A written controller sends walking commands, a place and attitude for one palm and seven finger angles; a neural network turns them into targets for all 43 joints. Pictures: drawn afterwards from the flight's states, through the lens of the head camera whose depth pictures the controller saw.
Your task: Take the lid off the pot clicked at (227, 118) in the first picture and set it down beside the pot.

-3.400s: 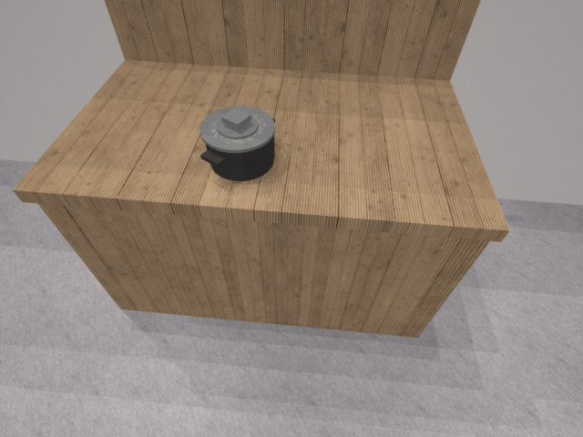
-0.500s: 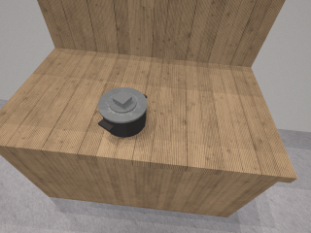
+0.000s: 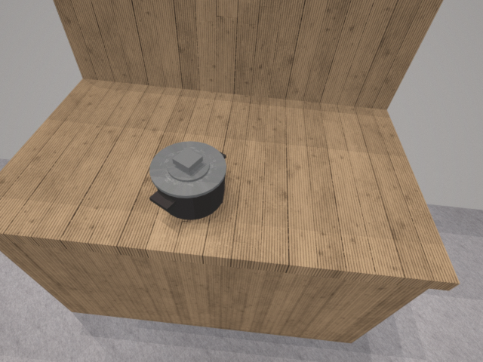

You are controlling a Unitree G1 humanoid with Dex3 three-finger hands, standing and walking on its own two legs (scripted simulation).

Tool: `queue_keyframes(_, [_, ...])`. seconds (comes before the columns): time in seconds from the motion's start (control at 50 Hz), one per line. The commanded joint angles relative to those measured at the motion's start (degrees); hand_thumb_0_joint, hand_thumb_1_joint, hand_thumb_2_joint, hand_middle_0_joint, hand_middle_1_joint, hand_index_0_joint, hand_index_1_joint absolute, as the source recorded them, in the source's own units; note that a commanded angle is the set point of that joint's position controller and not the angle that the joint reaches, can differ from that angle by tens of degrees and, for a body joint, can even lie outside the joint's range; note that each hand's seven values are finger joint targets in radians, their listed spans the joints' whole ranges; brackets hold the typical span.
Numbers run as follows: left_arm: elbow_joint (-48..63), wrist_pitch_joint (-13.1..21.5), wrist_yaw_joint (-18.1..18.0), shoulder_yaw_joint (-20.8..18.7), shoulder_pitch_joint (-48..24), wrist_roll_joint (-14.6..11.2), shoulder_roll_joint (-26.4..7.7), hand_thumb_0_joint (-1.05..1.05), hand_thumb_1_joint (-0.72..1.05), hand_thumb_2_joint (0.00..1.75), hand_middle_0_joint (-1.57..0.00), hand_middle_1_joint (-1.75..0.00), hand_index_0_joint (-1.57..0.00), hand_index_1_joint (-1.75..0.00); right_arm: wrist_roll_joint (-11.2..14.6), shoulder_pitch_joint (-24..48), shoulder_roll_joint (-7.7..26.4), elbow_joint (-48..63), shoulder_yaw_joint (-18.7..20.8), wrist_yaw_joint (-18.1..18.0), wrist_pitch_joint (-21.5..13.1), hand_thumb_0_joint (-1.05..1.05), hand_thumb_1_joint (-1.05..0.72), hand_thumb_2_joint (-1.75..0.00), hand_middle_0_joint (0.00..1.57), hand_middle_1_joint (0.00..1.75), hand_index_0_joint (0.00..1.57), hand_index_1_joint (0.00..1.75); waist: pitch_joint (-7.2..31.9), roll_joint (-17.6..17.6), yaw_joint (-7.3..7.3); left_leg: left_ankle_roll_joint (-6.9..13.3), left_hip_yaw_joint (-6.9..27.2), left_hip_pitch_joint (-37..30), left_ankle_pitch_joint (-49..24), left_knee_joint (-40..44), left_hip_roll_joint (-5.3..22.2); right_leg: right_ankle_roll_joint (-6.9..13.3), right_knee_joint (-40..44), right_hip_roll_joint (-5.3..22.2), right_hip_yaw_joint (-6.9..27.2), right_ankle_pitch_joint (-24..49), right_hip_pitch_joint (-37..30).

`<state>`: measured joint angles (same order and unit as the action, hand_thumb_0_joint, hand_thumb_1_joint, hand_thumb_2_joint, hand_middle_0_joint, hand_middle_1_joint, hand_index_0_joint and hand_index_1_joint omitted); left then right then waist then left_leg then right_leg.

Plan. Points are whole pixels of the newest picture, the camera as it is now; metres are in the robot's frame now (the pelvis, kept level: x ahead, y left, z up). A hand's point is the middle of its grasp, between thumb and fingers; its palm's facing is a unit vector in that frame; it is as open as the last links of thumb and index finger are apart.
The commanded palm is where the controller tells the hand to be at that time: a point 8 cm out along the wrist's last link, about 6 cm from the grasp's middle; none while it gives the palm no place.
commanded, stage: look again from close up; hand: left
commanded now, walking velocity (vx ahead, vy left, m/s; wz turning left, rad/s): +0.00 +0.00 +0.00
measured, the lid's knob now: (187, 159) +0.52 +0.16 +0.01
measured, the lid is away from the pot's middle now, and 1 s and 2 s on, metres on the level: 0.00 0.00 0.00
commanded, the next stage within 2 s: lift the closed hand beside the body in 0.54 s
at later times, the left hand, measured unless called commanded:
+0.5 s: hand out of the picture -0.02 +0.15 -0.18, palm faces +0.02 -0.99 -0.14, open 7.4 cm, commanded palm none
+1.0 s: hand out of the picture +0.11 +0.17 -0.08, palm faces +0.17 -0.96 -0.22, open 5.0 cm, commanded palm +0.07 +0.23 -0.06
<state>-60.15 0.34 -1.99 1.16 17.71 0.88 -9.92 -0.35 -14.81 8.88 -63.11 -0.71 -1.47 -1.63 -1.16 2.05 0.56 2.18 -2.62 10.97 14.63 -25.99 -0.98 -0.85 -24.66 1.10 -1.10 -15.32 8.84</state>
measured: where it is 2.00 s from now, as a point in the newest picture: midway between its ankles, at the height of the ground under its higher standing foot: outside the picture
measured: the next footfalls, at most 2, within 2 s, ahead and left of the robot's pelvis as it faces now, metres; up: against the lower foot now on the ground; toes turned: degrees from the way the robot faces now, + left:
none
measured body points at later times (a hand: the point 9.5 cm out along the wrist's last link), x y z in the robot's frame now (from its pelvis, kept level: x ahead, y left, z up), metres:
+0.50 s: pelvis +0.00 +0.00 +0.00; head +0.01 +0.02 +0.45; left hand -0.02 +0.21 -0.17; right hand -0.01 -0.21 -0.15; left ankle -0.01 +0.09 -0.74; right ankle -0.02 -0.13 -0.74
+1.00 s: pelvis -0.02 -0.01 -0.01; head -0.03 -0.01 +0.44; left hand +0.10 +0.22 -0.06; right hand +0.19 -0.24 -0.06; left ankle -0.01 +0.09 -0.74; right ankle -0.02 -0.13 -0.74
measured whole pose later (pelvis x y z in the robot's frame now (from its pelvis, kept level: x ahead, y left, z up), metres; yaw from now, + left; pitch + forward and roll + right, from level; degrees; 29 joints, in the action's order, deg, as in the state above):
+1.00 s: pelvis -0.02 -0.01 -0.01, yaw +1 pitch -1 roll +0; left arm -14.5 2.6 -3.8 -1.3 27.8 0.0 -8.9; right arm 1.6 -8.8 13.0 -34.8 0.9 -0.8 -9.8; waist 1.6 -0.1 0.6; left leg 1.4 -1.5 15.1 15.2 -31.0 -1.0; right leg 0.0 -31.3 1.3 -2.3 -17.3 13.3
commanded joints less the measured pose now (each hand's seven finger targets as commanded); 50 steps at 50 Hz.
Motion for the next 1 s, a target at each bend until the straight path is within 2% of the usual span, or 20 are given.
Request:
queue_keyframes(0.0, [1.3,1.0,-0.5,-1.1,4.8,-0.1,-4.9,0.0,0.9,0.9,-0.2,-0.3,-0.2,-0.3,0.4,-3.4,5.5,1.6,0.9,-0.1,-0.9,0.0,-0.9,-0.9,0.2,0.3,0.2,0.3,-1.3,-2.3,0.2,0.6,6.5,-0.6,-12.3,5.0,7.0,2.6,3.6,5.4,3.8,9.8,1.5])
queue_keyframes(0.26, [-0.2,1.0,-0.6,-0.8,5.9,-0.1,-3.7,0.0,0.9,0.9,-0.2,-0.3,-0.2,-0.3,0.5,-5.6,4.2,-0.3,0.8,-0.2,-0.9,0.0,-0.9,-0.9,0.2,0.3,0.2,0.3,-2.1,-2.5,0.09,0.7,6.4,-0.3,-9.4,5.8,6.9,2.6,4.2,5.3,3.8,7.9,2.1])
queue_keyframes(0.28, [-0.2,1.0,-0.6,-0.8,5.8,-0.2,-4.0,0.0,0.9,0.9,-0.2,-0.3,-0.2,-0.3,0.6,-5.5,4.1,-0.4,0.8,-0.2,-0.8,0.0,-0.9,-0.9,0.2,0.3,0.2,0.3,-3.0,-1.1,0.19,0.8,6.5,0.4,-8.9,5.8,6.9,2.7,4.5,5.2,3.5,7.9,2.0])
queue_keyframes(0.58, [-1.4,1.1,-0.7,-0.6,7.2,-0.1,-2.7,0.0,0.9,0.9,-0.2,-0.3,-0.2,-0.3,0.6,-6.5,3.0,-1.1,0.9,-0.4,-0.9,0.0,-0.9,-0.9,0.2,0.3,0.2,0.3,-3.7,-2.4,0.16,0.9,6.5,1.1,-7.2,5.9,6.8,2.8,4.7,5.0,3.6,6.9,2.7])
queue_keyframes(0.6, [-1.4,1.1,-0.7,-0.7,7.4,-0.1,-2.5,0.0,0.9,0.9,-0.2,-0.3,-0.2,-0.3,0.6,-6.5,3.1,-1.0,0.9,-0.4,-0.9,0.0,-0.9,-0.9,0.2,0.3,0.2,0.3,-3.3,-2.6,0.11,0.9,6.5,0.8,-7.4,5.7,6.7,2.7,4.5,5.1,3.7,7.0,2.8])
queue_keyframes(0.62, [-3.3,2.1,-2.6,-0.9,6.9,0.9,-4.4,0.0,0.9,0.9,-0.2,-0.3,-0.2,-0.3,0.4,-1.2,6.3,3.3,0.7,0.0,-0.8,0.0,-0.9,-0.9,0.2,0.3,0.2,0.3,-4.8,-6.3,0.35,-1.4,5.3,3.9,-17.1,-3.1,6.7,2.4,3.4,6.3,4.6,16.4,4.5])
queue_keyframes(0.64, [73.5,10.8,-2.8,3.0,-29.7,-6.5,-10.5,0.0,0.9,0.9,-0.24,-0.35,-0.24,-0.35,4.8,-1.4,12.8,23.6,2.1,0.4,-11.1,0.0,-0.9,-0.9,0.2,0.3,0.2,0.3,21.5,-16.0,-0.75,-3.7,7.1,-9.9,-15.5,3.9,2.0,3.2,-1.1,1.7,0.0,12.7,-0.3])
queue_keyframes(0.66, [61.4,5.9,-6.0,1.3,-8.4,-2.5,-9.3,0.0,0.9,0.9,-0.29,-0.4,-0.29,-0.4,5.2,3.7,9.6,20.3,0.6,-2.3,-14.9,0.0,-0.9,-0.9,0.2,0.3,0.2,0.3,21.7,-21.0,0.69,-4.4,5.8,-11.2,-17.1,3.4,4.4,4.6,-3.5,0.7,-0.6,8.0,2.1])
queue_keyframes(0.68, [55.5,-0.9,-7.9,4.0,5.4,-3.0,-3.0,0.0,0.9,0.9,-0.33,-0.44,-0.33,-0.44,5.9,4.3,8.8,20.5,1.1,-1.6,-15.9,0.0,-0.9,-0.9,0.2,0.3,0.2,0.3,14.0,-16.5,0.62,-5.4,7.7,-6.1,-12.0,4.5,3.5,3.3,-3.3,0.7,-2.9,5.4,4.3])
queue_keyframes(0.72, [50.4,-2.3,-6.0,13.7,4.7,-2.4,7.6,0.0,0.9,0.9,-0.42,-0.54,-0.42,-0.54,4.8,3.7,9.9,21.4,0.3,-0.7,-17.3,0.0,-0.9,-0.9,0.2,0.3,0.2,0.3,0.0,-2.8,-2.42,-1.8,7.5,-1.5,-6.0,4.5,2.6,2.5,-0.1,-0.4,-4.4,5.5,6.2])
queue_keyframes(0.74, [42.9,-1.8,-5.9,11.6,6.0,-1.0,6.6,0.0,0.9,0.9,-0.46,-0.59,-0.46,-0.59,3.4,3.5,11.1,21.2,0.8,-0.5,-16.8,0.0,-0.9,-0.9,0.2,0.3,0.2,0.3,-3.0,2.4,-2.66,-1.0,7.7,0.3,-5.4,3.6,2.5,2.4,0.1,-1.1,-5.0,4.8,8.5])
queue_keyframes(0.76, [38.0,-1.5,-5.2,9.8,9.3,-0.1,6.1,0.0,0.9,0.9,-0.51,-0.64,-0.51,-0.64,2.6,3.3,11.5,22.6,1.9,0.1,-15.7,0.0,-0.9,-0.9,0.2,0.3,0.2,0.3,-3.6,5.8,-1.46,-0.8,7.9,2.5,-6.0,3.2,2.5,2.2,-0.3,-1.1,-5.3,4.0,9.5])
queue_keyframes(0.78, [35.2,-0.9,-5.0,4.5,14.4,0.2,2.2,0.0,0.9,0.9,-0.55,-0.68,-0.55,-0.68,2.5,4.0,11.7,24.0,2.9,0.6,-14.8,0.0,-0.9,-0.9,0.2,0.3,0.2,0.3,-2.2,7.3,0.75,-1.2,7.3,3.9,-6.3,2.9,2.6,2.4,-0.6,-1.0,-5.3,3.5,8.4])
queue_keyframes(0.8, [37.4,-0.1,-4.6,0.5,16.3,0.5,-1.2,0.0,0.9,0.9,-0.6,-0.73,-0.6,-0.73,1.8,4.3,11.9,26.1,3.5,1.0,-13.9,0.0,-0.9,-0.9,0.2,0.3,0.2,0.3,-0.3,8.0,1.84,-1.6,6.3,4.5,-6.0,2.8,2.3,2.3,-1.0,-0.9,-5.0,3.1,7.2])
queue_keyframes(0.82, [43.4,1.1,-4.2,-3.6,19.0,0.1,-4.7,0.0,0.9,0.9,-0.64,-0.78,-0.64,-0.78,1.7,5.9,11.5,28.4,3.9,1.2,-13.3,0.0,-0.9,-0.9,0.2,0.3,0.2,0.3,1.7,6.2,3.23,-1.9,5.5,4.0,-6.3,2.9,2.0,2.3,-1.0,-0.4,-4.3,3.0,5.5])
queue_keyframes(0.84, [47.8,2.0,-3.8,-5.0,19.8,-0.2,-5.7,0.0,0.9,0.9,-0.68,-0.83,-0.68,-0.83,1.7,7.3,11.1,30.6,3.7,1.2,-12.9,0.0,-0.9,-0.9,0.2,0.3,0.2,0.3,2.0,4.2,3.32,-2.1,4.6,3.9,-5.8,3.0,1.8,2.3,-1.2,-0.3,-3.9,2.7,4.7])
queue_keyframes(0.88, [49.5,2.8,-3.3,-8.0,21.1,-0.6,-7.3,0.0,0.9,0.9,-0.77,-0.92,-0.77,-0.92,1.9,8.5,10.4,33.1,3.9,0.9,-11.4,0.0,-0.9,-0.9,0.2,0.3,0.2,0.3,0.2,0.7,3.09,-2.2,3.4,5.1,-4.2,2.4,1.6,2.4,-0.9,0.1,-3.3,2.3,5.1])
queue_keyframes(0.9, [49.2,3.0,-2.8,-6.3,19.5,-0.7,-5.5,0.0,0.9,0.9,-0.82,-0.97,-0.82,-0.97,2.1,8.9,10.1,34.7,3.5,0.8,-10.5,0.0,-0.9,-0.9,0.2,0.3,0.2,0.3,-2.7,-0.9,1.93,-2.1,2.9,6.3,-2.4,2.1,1.1,2.3,-0.7,0.0,-3.1,1.7,7.1])
queue_keyframes(0.92, [50.7,3.9,-2.6,-7.1,16.4,-1.0,-6.2,0.0,0.9,0.9,-0.86,-1.02,-0.86,-1.02,2.4,9.0,10.1,35.9,3.5,0.6,-9.7,0.0,-0.9,-0.9,0.2,0.3,0.2,0.3,-3.4,0.1,1.26,-2.0,2.9,6.8,-0.3,1.8,0.9,2.2,-0.5,0.0,-2.9,0.4,8.3])
queue_keyframes(0.98, [56.9,6.1,-2.4,-9.8,11.7,-1.5,-9.4,0.0,0.9,0.9,-0.99,-1.16,-0.99,-1.16,2.4,8.5,9.9,38.4,3.4,-0.6,-8.5,0.0,-0.9,-0.9,0.2,0.3,0.2,0.3,-0.9,-4.1,0.79,-1.6,1.8,5.3,0.8,0.1,0.3,2.1,0.6,0.0,-1.8,-0.2,9.1])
